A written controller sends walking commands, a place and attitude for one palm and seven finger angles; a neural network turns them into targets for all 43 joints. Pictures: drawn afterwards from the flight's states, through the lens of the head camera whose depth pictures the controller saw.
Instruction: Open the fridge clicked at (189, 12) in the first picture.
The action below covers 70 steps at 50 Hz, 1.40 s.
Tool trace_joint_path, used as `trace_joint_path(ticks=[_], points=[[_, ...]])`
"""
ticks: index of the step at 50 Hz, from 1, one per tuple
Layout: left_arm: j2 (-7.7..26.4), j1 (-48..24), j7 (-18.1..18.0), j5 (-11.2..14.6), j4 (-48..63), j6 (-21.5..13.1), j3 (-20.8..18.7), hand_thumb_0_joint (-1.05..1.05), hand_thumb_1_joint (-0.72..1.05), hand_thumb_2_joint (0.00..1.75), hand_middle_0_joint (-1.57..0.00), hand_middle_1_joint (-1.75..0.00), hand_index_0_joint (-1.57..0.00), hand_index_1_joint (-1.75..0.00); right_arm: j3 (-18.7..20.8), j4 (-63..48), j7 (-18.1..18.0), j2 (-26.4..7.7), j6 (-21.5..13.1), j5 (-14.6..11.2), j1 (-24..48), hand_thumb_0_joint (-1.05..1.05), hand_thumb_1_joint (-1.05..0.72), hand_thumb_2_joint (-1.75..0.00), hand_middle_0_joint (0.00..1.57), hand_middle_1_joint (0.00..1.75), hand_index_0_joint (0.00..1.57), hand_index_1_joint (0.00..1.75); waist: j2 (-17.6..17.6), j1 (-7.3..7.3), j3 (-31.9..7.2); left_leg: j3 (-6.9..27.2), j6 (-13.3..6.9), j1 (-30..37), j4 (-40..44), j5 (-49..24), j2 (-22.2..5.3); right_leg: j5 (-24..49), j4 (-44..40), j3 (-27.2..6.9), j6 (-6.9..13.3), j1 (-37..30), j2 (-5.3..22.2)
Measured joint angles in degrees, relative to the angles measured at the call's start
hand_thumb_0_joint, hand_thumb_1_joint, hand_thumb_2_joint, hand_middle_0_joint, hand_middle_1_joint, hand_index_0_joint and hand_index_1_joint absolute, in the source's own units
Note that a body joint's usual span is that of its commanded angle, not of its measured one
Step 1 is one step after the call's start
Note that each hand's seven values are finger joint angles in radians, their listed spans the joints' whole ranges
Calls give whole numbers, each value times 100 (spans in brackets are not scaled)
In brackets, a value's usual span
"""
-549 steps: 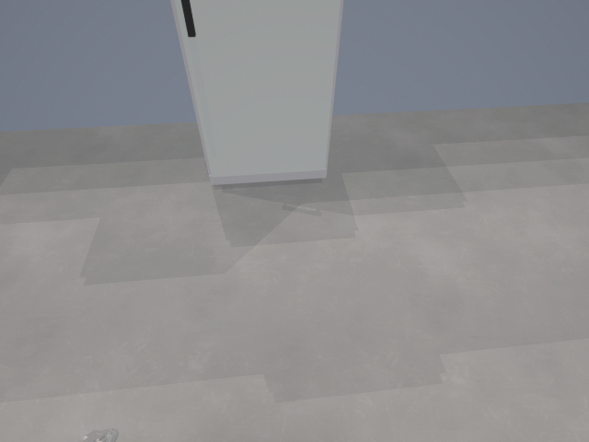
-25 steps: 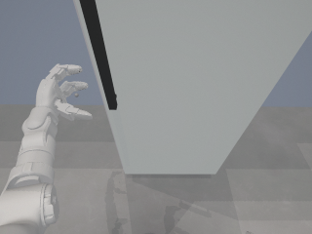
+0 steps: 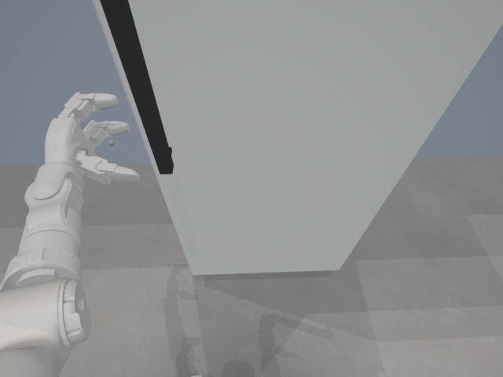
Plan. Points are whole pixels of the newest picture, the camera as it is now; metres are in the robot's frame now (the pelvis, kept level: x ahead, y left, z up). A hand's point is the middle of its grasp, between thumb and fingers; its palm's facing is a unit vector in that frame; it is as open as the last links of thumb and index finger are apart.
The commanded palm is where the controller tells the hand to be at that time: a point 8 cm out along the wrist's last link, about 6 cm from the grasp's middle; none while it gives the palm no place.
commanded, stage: move the hooked fingers beside the handle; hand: left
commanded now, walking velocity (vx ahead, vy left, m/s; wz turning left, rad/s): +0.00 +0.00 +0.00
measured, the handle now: (139, 63) +0.50 +0.15 +0.23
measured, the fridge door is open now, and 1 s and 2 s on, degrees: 0 0 0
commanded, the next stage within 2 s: feel for the door with the fingertips in 0.48 s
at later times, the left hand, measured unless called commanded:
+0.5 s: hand (105, 150) +0.43 +0.22 +0.13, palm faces +0.03 -1.00 +0.02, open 14.0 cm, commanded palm +0.41 +0.27 +0.13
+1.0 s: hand (146, 144) +0.45 +0.16 +0.12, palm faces +0.01 -1.00 +0.01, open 14.0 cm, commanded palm +0.42 +0.22 +0.13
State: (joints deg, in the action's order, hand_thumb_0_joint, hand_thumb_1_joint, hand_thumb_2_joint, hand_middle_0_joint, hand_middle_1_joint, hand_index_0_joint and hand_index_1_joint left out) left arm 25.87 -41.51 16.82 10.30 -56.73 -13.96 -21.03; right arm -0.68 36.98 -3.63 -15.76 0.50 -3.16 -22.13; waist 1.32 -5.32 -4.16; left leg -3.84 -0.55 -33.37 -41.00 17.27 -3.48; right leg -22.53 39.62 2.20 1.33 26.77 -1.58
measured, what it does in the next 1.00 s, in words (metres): stands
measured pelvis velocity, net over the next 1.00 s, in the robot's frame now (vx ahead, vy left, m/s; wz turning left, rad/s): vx -0.01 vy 0.00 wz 0.01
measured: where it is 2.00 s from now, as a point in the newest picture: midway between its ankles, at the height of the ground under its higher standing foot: outside the picture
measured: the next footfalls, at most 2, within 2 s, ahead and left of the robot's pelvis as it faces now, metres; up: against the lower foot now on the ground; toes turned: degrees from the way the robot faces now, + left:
none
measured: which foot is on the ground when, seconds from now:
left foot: down 0.00-1.00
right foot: down 0.00-1.00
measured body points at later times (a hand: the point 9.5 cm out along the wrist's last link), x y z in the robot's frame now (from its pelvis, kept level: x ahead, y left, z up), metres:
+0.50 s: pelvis +0.00 +0.00 +0.00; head +0.04 +0.01 +0.45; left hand +0.43 +0.27 +0.13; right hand +0.09 -0.26 -0.11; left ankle +0.03 +0.12 -0.72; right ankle -0.03 -0.10 -0.72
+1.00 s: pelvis -0.01 +0.00 +0.00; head +0.04 +0.00 +0.45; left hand +0.44 +0.21 +0.13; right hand +0.05 -0.26 -0.12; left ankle +0.03 +0.12 -0.72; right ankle -0.03 -0.10 -0.72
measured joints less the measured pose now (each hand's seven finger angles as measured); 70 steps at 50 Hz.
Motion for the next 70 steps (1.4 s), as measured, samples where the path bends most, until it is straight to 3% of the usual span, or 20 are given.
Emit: trace_joint_path(ticks=[21,36,45,49,55,70], points=[[-214,178,37,145,341,137,282,-2,-50,30,-30,-120,-30,-120,-24,-100,23,22,-21,-33,290,0,-90,-90,20,30,20,30,1,169,-64,79,-28,59,-56,39,64,-41,-3,77,-31,-127,52],[-176,-191,-75,102,17,22,427,-2,-50,30,-30,-120,-30,-120,-45,21,11,29,-83,-7,220,0,-90,-90,20,30,20,30,15,109,4,133,-38,-113,-155,11,75,-27,88,128,-36,20,60],[-658,-166,-536,-34,265,64,658,-2,-50,30,-30,-120,-30,-120,23,98,120,52,-110,51,86,1,-90,-90,20,30,20,30,56,82,-20,78,-44,-120,-154,17,87,-49,149,73,-45,74,79],[-812,-101,-744,-146,294,49,563,-2,-50,30,-30,-120,-30,-120,3,89,161,96,-111,81,99,1,-90,-90,20,30,20,30,52,40,-36,25,-32,-57,-127,24,64,-58,165,17,-33,57,62],[-675,-206,-867,-286,68,-28,457,-2,-50,30,-30,-120,-30,-120,-25,50,129,142,-120,82,127,0,-90,-90,20,30,20,30,56,-23,-4,29,11,-17,-102,10,27,-58,169,16,9,36,23],[-408,-505,-496,-160,-329,-109,371,-2,-50,30,-33,-122,-32,-121,33,143,77,-9,-47,53,109,0,-90,-90,20,30,20,30,27,-2,-10,140,80,-87,-46,-46,4,-51,129,119,88,81,-18]])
